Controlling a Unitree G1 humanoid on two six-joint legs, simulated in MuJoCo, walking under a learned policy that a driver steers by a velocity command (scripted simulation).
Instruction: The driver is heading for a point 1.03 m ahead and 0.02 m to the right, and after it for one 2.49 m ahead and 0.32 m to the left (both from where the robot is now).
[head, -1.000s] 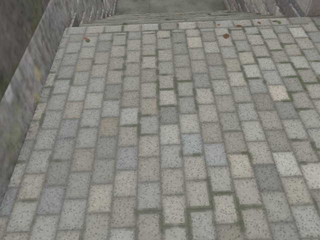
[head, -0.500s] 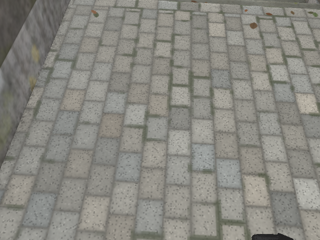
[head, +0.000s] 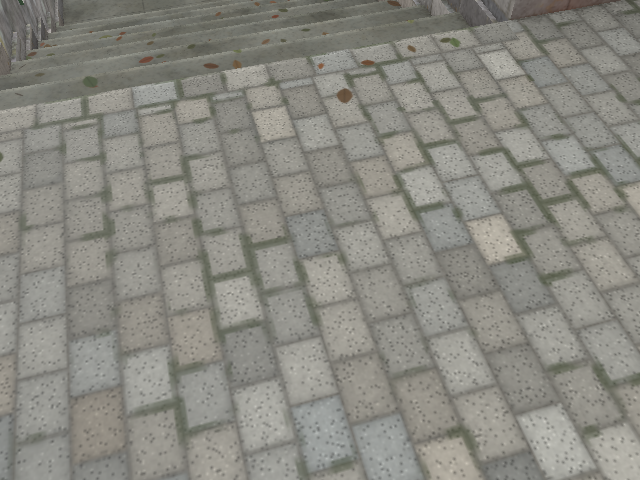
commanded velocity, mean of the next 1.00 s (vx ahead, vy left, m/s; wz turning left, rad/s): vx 0.50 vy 0.00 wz -0.18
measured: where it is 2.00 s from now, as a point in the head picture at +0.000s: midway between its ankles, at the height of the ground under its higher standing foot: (369, 240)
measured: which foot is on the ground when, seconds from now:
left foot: down 0.00-0.04, up 0.06-0.56, down 0.58-1.00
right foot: up 0.00-0.00, down 0.02-0.60, up 0.62-1.00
